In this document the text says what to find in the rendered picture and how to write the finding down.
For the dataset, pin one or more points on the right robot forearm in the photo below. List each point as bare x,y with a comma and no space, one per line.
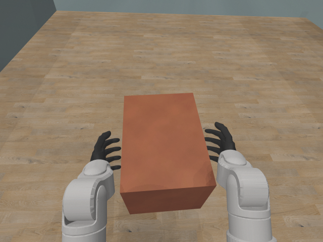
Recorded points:
248,199

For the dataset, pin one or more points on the carton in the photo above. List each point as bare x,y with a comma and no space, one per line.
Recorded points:
165,165

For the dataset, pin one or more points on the left robot forearm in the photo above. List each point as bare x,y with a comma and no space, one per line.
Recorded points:
84,209

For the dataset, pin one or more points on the robot right hand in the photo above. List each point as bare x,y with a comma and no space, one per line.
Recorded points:
225,142

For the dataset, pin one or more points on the robot left hand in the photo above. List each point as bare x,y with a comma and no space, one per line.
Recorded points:
100,152

